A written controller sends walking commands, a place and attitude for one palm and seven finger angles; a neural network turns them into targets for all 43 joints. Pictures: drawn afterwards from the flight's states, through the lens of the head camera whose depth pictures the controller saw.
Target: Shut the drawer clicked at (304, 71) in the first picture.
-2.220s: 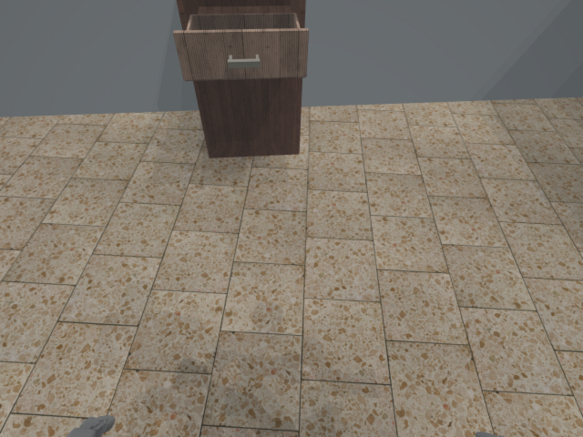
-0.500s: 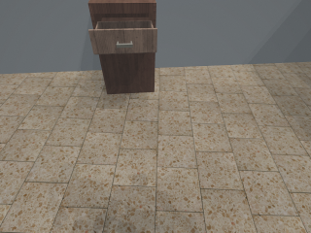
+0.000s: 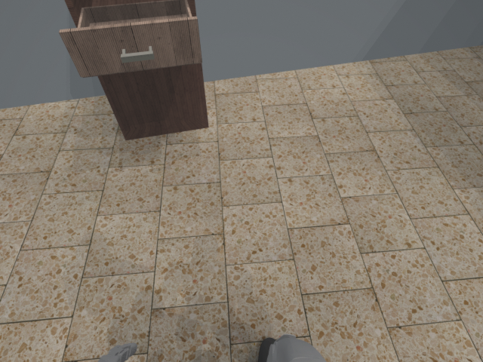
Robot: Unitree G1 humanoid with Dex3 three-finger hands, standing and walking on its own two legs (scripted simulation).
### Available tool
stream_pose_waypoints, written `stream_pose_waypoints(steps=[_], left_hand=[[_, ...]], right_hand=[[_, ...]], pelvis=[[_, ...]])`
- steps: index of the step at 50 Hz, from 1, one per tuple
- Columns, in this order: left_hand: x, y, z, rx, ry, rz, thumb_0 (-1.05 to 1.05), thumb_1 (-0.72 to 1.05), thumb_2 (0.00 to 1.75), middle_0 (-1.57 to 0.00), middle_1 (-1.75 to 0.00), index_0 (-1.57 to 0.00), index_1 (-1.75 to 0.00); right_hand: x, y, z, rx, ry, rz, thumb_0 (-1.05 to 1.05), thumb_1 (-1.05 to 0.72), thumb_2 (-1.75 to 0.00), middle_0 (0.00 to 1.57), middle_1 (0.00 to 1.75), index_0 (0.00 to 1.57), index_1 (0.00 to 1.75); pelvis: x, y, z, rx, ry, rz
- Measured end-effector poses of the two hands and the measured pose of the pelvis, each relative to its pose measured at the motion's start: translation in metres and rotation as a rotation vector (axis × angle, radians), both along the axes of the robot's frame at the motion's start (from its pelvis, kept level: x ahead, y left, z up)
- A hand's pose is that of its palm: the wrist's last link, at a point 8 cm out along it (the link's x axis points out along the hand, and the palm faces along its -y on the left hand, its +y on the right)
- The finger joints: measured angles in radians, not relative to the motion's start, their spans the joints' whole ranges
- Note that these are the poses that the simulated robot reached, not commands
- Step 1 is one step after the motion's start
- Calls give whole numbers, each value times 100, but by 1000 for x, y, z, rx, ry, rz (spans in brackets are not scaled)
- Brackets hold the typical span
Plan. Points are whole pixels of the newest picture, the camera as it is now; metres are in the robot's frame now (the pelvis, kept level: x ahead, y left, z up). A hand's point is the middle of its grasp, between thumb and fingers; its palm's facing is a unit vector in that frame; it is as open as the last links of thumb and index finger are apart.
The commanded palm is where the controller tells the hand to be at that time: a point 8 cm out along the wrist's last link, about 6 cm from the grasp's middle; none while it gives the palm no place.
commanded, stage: walk to a spot facing it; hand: left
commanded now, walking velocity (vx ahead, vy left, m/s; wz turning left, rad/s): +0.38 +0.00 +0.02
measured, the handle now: (137, 53) +1.04 +0.37 -0.07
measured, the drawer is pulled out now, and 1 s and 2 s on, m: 0.30 0.30 0.30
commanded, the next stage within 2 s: turn to face it in 0.94 s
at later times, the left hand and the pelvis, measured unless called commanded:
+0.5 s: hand out of the picture +0.12 +0.18 -0.16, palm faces +0.18 -0.97 -0.14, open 7.3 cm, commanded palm none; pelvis +0.20 +0.02 +0.02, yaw +4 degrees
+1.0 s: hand (169, 193) +0.51 +0.20 -0.15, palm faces -0.08 -0.98 -0.21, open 7.3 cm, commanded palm none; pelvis +0.40 +0.01 +0.01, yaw -4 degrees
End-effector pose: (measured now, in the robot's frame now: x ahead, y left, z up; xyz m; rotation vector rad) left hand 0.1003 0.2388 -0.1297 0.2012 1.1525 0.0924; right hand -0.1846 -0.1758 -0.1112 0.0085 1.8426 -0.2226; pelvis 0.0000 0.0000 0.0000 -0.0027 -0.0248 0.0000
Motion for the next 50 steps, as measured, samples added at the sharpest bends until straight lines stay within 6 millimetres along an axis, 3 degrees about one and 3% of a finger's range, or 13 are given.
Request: stream_pose_waypoints(steps=[2, 4, 9, 13, 19, 24, 27, 30, 32, 34, 38, 43, 50], left_hand=[[30, -5, -2, 18, -69, 5, 1, 92, 90, -19, -30, -20, -30], [43, -11, 0, 17, -84, 18, 0, 92, 90, -19, -30, -20, -30], [48, -26, 6, 1, -9, 39, 0, 92, 90, -19, -30, -20, -30], [44, -22, 11, 2, 41, 87, 0, 95, 90, -20, -30, -20, -30], [28, -20, 7, -41, 140, 170, 0, 93, 90, -20, -30, -20, -30], [9, -15, -1, -82, 273, 257, 0, 92, 90, -20, -30, -20, -30], [3, -8, -9, -104, 372, 284, 0, 91, 90, -20, -30, -20, -30], [19, 3, -7, -107, 431, 263, 1, 91, 90, -20, -30, -20, -30], [45, 13, -3, -101, 418, 247, 1, 91, 90, -20, -30, -20, -30], [78, 22, 0, -91, 381, 226, 1, 91, 90, -20, -30, -20, -30], [154, 34, 5, -74, 273, 188, 1, 91, 90, -19, -30, -20, -30], [257, 34, 10, -53, 154, 117, 1, 91, 90, -19, -30, -20, -30], [406, 7, 13, 4, 33, -40, 1, 92, 90, -19, -30, -20, -30]], right_hand=[[22, -12, -11, 3, 1, -3, 1, -90, -90, 20, 30, 21, 30], [61, -28, -20, -13, -58, 7, 1, -90, -90, 20, 30, 21, 30], [196, -61, -23, -73, -343, 74, 1, -91, -90, 20, 30, 20, 30], [297, -71, -10, -93, -543, 129, 0, -91, -90, 20, 30, 20, 30], [414, -63, 10, -92, -687, 237, 0, -92, -90, 20, 30, 20, 30], [493, -36, 16, -77, -729, 335, 0, -92, -90, 20, 30, 20, 30], [531, -15, 11, -83, -767, 365, 0, -91, -90, 20, 30, 20, 30], [541, -2, 9, -87, -769, 332, 0, -91, -90, 20, 30, 20, 30], [534, 3, 9, -91, -728, 292, 0, -91, -90, 20, 30, 20, 30], [529, -5, 13, -138, -701, 236, -2, -95, -90, 20, 30, 21, 30], [510, -14, 13, -155, -580, 205, -3, -96, -90, 20, 30, 21, 30], [483, -14, 5, -127, -423, 130, -1, -94, -90, 20, 30, 20, 30], [465, -10, -14, -56, -234, -13, 0, -91, -90, 20, 30, 20, 30]], pelvis=[[19, -10, -9, 14, -8, 5], [32, -15, -7, 3, -18, 12], [67, -20, 9, -8, -9, 22], [97, -20, 19, -16, 3, 28], [144, -9, 24, -29, 9, 42], [187, 11, 21, -41, 8, 63], [213, 28, 11, -37, 4, 59], [234, 38, 12, -22, -10, 44], [248, 43, 17, -16, -12, 38], [263, 47, 22, -9, -10, 30], [294, 49, 28, -1, -4, 12], [335, 42, 28, 9, -4, -17], [401, 14, 13, 19, -6, -66]])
